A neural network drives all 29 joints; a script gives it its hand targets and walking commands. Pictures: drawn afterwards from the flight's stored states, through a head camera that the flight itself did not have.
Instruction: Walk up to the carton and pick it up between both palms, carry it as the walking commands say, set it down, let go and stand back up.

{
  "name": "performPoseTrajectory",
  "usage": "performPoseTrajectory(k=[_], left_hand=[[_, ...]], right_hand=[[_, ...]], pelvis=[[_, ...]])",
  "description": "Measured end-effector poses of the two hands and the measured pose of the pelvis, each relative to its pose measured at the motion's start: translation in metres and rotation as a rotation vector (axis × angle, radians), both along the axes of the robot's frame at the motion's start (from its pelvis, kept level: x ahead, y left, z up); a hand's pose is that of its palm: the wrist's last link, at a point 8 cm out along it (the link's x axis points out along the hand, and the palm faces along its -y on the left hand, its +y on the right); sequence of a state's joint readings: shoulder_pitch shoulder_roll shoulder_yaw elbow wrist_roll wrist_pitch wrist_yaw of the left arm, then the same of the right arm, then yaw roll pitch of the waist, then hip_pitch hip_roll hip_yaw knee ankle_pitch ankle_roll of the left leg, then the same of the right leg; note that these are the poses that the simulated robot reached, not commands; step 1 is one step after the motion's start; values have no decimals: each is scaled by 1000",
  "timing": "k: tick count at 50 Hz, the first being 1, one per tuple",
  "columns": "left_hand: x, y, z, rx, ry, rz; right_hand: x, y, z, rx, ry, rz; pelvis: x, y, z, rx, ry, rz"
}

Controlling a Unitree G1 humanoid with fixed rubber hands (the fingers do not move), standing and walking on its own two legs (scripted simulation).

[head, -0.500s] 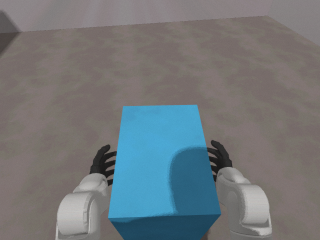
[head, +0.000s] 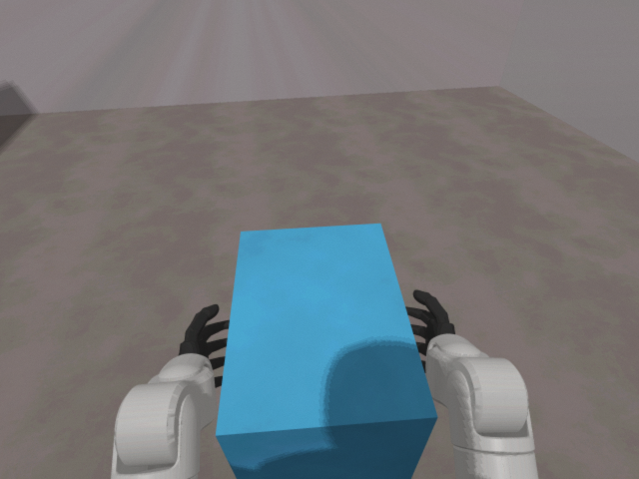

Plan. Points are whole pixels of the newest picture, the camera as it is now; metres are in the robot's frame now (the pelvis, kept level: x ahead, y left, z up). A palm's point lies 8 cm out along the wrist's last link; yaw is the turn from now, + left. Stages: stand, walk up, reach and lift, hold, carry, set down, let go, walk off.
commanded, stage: carry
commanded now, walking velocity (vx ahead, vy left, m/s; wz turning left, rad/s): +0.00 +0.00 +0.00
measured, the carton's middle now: (319, 365) +0.28 +0.01 +0.04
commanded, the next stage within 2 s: none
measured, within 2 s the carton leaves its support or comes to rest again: neither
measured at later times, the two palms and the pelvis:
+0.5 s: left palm (245, 367) +0.26 +0.10 +0.06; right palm (468, 362) +0.27 -0.17 +0.06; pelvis -0.01 -0.03 +0.00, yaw +1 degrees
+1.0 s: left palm (220, 383) +0.25 +0.13 +0.05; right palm (444, 372) +0.26 -0.14 +0.05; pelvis -0.03 -0.01 +0.00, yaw +1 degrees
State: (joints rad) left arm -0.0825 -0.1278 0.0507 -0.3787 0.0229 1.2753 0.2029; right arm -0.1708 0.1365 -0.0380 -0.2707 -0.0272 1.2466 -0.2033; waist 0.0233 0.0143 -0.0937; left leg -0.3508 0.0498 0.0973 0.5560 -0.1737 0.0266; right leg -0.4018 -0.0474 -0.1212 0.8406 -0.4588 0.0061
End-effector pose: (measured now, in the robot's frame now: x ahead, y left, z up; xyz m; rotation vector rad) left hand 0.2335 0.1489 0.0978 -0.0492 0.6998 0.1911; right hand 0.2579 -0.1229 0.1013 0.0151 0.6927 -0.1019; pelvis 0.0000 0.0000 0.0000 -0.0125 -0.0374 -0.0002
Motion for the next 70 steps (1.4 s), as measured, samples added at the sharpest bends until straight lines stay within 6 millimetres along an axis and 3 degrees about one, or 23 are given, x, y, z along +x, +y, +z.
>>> performPoseTrajectory(k=[6,12,21,43,70], left_hand=[[4,-18,-6,37,62,5],[26,-33,-26,33,83,-19],[29,-47,-30,14,21,-50],[12,-22,-45,41,46,-44],[20,-6,-60,42,42,-85]], right_hand=[[4,-18,-19,33,63,4],[15,-34,-41,23,83,-19],[14,-48,-34,10,22,-55],[5,-22,-48,-31,42,6],[3,-6,-60,-32,39,-32]], pelvis=[[-3,-17,1,11,34,10],[-5,-28,-1,7,59,21],[-12,-35,-1,20,64,17],[-23,-18,3,12,21,15],[-27,8,2,11,34,-6]])
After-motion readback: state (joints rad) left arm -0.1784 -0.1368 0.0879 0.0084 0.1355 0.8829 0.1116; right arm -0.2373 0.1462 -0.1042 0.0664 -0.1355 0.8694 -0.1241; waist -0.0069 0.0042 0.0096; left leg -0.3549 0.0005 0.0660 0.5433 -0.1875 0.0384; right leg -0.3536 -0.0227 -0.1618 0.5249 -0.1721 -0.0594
